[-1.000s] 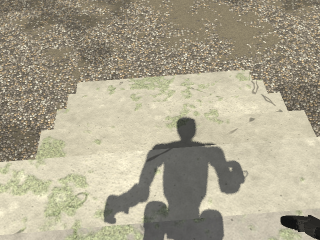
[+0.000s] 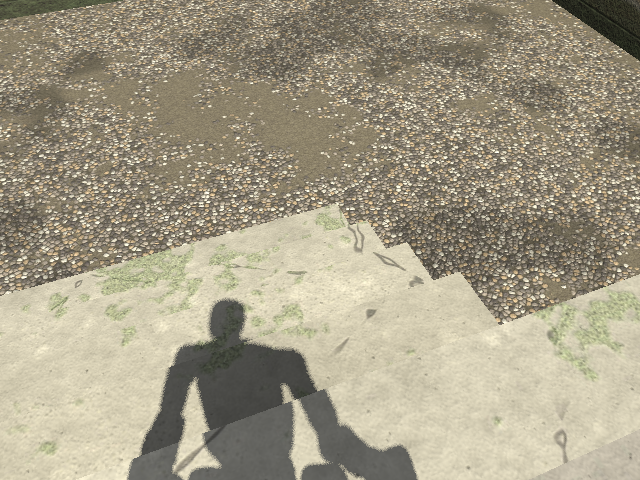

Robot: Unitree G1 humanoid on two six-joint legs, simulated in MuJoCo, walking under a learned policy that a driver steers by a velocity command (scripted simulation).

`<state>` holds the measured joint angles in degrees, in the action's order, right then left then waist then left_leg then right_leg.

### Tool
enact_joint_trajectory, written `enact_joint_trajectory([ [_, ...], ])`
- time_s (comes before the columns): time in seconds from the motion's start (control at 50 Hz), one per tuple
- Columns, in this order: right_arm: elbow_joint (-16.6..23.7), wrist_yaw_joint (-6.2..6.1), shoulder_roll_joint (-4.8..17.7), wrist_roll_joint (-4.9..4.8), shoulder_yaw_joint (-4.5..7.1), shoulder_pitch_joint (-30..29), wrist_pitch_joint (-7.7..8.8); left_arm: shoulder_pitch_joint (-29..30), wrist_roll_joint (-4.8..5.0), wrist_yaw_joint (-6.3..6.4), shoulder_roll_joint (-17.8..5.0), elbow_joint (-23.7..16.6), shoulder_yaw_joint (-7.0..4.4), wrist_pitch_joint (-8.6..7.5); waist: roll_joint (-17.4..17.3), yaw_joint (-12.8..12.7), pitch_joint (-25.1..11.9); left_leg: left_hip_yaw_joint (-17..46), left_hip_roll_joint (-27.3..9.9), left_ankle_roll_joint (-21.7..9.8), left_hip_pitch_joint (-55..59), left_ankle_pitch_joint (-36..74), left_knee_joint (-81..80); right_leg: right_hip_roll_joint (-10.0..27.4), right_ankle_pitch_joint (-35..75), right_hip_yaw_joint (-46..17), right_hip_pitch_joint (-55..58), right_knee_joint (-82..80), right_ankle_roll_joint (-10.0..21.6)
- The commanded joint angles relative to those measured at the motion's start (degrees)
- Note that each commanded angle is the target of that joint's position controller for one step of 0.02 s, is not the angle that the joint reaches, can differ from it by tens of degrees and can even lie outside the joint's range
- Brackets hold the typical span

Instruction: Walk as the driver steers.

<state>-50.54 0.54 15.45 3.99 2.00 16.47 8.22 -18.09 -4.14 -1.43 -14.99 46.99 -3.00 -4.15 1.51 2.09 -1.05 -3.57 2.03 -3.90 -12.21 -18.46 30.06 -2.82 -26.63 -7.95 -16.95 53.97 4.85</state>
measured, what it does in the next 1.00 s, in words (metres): walks ahead, turning left: right foot, then left foot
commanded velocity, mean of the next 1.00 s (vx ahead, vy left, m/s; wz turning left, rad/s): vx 0.47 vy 0.00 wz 0.20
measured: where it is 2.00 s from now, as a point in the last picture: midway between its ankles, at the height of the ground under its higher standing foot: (298, 411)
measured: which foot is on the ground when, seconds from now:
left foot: down 0.00-0.38, up 0.40-0.86, down 0.88-1.00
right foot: up 0.00-0.34, down 0.36-0.88, up 0.90-1.00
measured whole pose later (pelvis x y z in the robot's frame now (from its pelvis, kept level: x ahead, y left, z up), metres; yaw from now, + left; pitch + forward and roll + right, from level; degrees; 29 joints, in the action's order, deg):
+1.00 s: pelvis +0.55 +0.04 -0.01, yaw +16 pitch +3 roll +1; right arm -52.3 1.8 13.7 2.7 3.9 18.3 8.0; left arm -18.4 -3.9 -1.9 -13.4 53.1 -0.1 -5.7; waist 1.0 2.9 -3.7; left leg -1.0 4.8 -5.1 -22.7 -17.9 37.9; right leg 1.6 -29.4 -1.6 -23.1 74.2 -0.9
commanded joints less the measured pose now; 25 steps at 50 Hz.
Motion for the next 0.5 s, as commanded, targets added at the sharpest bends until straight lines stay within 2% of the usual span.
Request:
enact_joint_trajectory([
  [0.02, 0.05, 0.66, 1.96, 0.33, -0.97, 8.06, -0.11, 6.63, -1.07, 0.56, -4.46, -4.76, -1.23, -3.41, -4.71, 1.52, 5.26, 30.87, -20.3, -13.5, 19.26, -10.8, -21.28, 2.33, 6.35, -2.78, -36.65, 20.21, 2.77],
  [0.04, 0.7, 0.66, -0.44, 0.0, -2.12, 4.84, -0.21, 7.04, -1.99, 0.44, -2.89, -4.83, -0.75, -2.8, -3.25, -0.71, 4.98, 25.06, -18.63, -11.85, 15.33, -5.44, -22.07, 4.95, 9.55, -0.93, -34.18, 18.16, 3.21],
  [0.06, 2.25, 0.18, -1.62, -0.2, -2.75, 1.92, -0.51, 6.82, -2.21, -0.05, -1.27, -4.48, -0.13, -2.0, -2.73, -2.3, 3.47, 20.42, -16.51, -10.29, 11.33, -0.1, -23.57, 7.05, 12.28, 0.98, -29.56, 15.04, 2.58],
  [0.08, 2.91, -0.23, -1.34, -0.38, -2.85, 1.26, -0.77, 7.72, -1.56, -0.65, -1.08, -4.47, -0.04, -1.45, -3.27, -2.01, 2.91, 16.65, -14.82, -9.9, 9.05, 4.55, -24.72, 7.61, 14.59, 3.11, -26.97, 12.45, 1.17],
  [0.12, 2.08, -0.29, 0.68, -0.06, -2.58, 4.93, -0.71, 11.43, -0.12, -1.9, -0.42, -5.38, 0.54, -0.74, -3.59, 0.17, 2.7, 11.26, -12.69, -10.07, 8.83, 14.08, -24.58, 8.11, 20.16, 6.94, -26.7, 4.97, -1.87],
  [0.16, -0.02, 0.83, 2.72, -0.13, -2.01, 9.82, -0.73, 16.27, 0.33, -2.45, 1.19, -6.62, 1.55, -0.11, -3.2, 2.26, 3.28, 7.56, -11.43, -10.26, 8.56, 24.39, -24.03, 7.28, 22.24, 10.38, -23.91, -7.27, -3.82],
  [0.18, -1.1, 1.62, 3.8, -0.36, -1.67, 12.02, -0.9, 18.25, 0.38, -2.69, 1.63, -7.24, 1.9, 0.17, -4.03, 2.88, 3.49, 6.98, -11.65, -10.48, 8.37, 28.79, -23.58, 6.46, 21.67, 11.67, -21.9, -11.21, -3.81],
  [0.2, -1.99, 2.32, 4.69, -0.47, -1.33, 13.95, -1.11, 19.57, 0.34, -2.92, 1.2, -7.72, 1.94, 0.37, -4.81, 3.18, 3.64, 7.55, -12.82, -10.98, 9.36, 32.24, -22.82, 5.74, 21.4, 12.17, -21.19, -13.08, -3.31],
  [0.24, -2.77, 3.1, 4.57, -0.2, -1.01, 14.4, -1.35, 20.83, 0.48, -2.83, -0.4, -8.39, 1.66, 0.4, -5.68, 2.16, 4.5, 8.74, -15.48, -11.02, 13.51, 35.83, -21.61, 5.45, 23.45, 10.47, -22.65, -16.74, -1.25],
  [0.28, -2.89, 3.06, 4.51, 0.14, -0.65, 13.03, -1.56, 22.17, 0.64, -2.34, -1.51, -8.81, 1.37, 0.37, -6.38, 0.9, 4.0, 8.2, -16.43, -9.94, 16.21, 39.23, -20.55, 4.33, 23.88, 10.28, -20.78, -19.0, 0.59],
  [0.3, -2.75, 2.98, 5.23, 0.49, -0.31, 11.97, -1.69, 21.96, 0.88, -2.11, -2.22, -8.96, 1.06, 0.46, -6.95, -0.42, 3.41, 7.13, -16.25, -9.05, 15.88, 44.44, -19.44, 3.09, 23.94, 11.19, -17.1, -19.49, 1.4],
  [0.34, -2.72, 2.98, 7.63, 0.85, 0.62, 10.94, -1.92, 17.74, 1.98, -1.7, -4.58, -7.76, 0.03, 0.43, -6.73, -4.31, 0.38, 3.0, -13.55, -5.93, 12.13, 60.36, -11.92, -0.45, 27.95, 14.36, -2.75, -21.88, 3.33],
  [0.36, -2.56, 3.16, 7.89, 1.33, 0.95, 11.35, -1.84, 9.09, 2.54, -1.13, -7.18, -4.99, -1.08, 0.03, -5.43, -6.83, -4.0, 1.28, -10.66, -2.73, 6.04, 61.25, -1.92, -0.46, 30.73, 13.09, 11.2, -19.9, 5.21],
  [0.38, -2.6, 3.05, 2.91, 2.2, -0.37, 18.72, -1.56, -3.08, 2.33, -0.78, -9.05, -1.72, -1.36, 0.0, 2.1, -7.21, -17.09, 0.25, -5.11, 1.25, -8.15, 42.65, 15.21, 9.14, 39.57, 1.82, 36.81, -16.71, 13.82],
  [0.4, -2.37, 4.67, -2.8, 3.09, -2.68, 22.29, -1.13, -17.81, 1.8, -0.12, -8.94, 2.18, -1.04, 0.12, 10.63, -10.66, -27.98, 3.82, 4.88, 4.19, -23.87, -11.58, 36.45, 25.32, 34.44, -26.67, 55.56, -27.46, 25.65],
  [0.42, 0.49, 5.06, 1.49, -0.53, -0.4, 6.37, -1.33, -24.1, -0.52, 0.5, -7.84, 6.1, -1.57, -1.05, 3.33, -15.63, -13.18, 11.44, 2.57, 1.62, -33.72, -11.92, 49.19, 22.27, 20.77, -28.64, 43.88, -34.66, 17.97],
  [0.44, 2.82, 0.95, 2.93, -6.58, 0.55, 3.7, -2.09, -7.98, 3.45, 1.67, -12.14, 4.23, -3.41, -0.05, 3.45, -7.98, -1.99, 8.14, -2.65, 1.05, -34.38, -6.82, 48.47, 23.4, 32.33, -19.5, 29.87, -33.21, 13.59],
  [0.46, 1.98, 1.83, 3.21, 0.41, -0.16, 1.6, -1.63, -6.1, 1.18, 1.08, -2.96, 3.46, -0.38, -1.59, -1.02, -8.35, -2.38, 11.33, -6.59, -0.74, -27.91, -4.02, 46.83, 21.24, 19.9, -14.9, 16.09, -39.99, 13.6],
  [0.48, 2.34, 1.71, 0.11, 2.18, -0.72, 0.65, -1.95, -2.12, 1.68, 1.14, 1.2, 3.35, 1.04, -1.92, 0.65, -4.67, -0.45, 11.15, -8.45, -1.71, -25.6, -1.01, 42.84, 19.49, 21.67, -10.51, 10.13, -41.63, 12.36],
  [0.5, 2.02, 2.1, -1.82, 2.39, -1.6, 2.2, -2.72, 1.49, 1.35, 1.14, 3.72, 2.42, 1.74, -1.75, 0.14, -2.3, -0.31, 10.69, -9.35, -1.7, -22.66, 0.15, 41.02, 18.94, 24.66, -7.17, 5.38, -43.77, 11.77],
])
Velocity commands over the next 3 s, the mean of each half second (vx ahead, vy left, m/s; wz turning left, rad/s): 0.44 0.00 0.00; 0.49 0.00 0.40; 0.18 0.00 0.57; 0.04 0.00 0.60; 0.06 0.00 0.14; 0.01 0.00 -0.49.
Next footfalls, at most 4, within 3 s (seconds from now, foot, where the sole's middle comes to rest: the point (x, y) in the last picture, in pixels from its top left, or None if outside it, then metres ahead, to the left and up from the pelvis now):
0.36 right None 0.37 -0.12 -0.77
0.88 left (254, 461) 0.58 0.14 -0.77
1.38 right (311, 376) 0.88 0.01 -0.94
1.94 left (259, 460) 0.58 0.13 -0.77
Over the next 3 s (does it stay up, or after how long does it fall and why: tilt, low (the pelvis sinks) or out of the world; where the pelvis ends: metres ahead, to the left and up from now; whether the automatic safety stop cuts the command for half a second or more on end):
stays up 0.75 0.12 -0.18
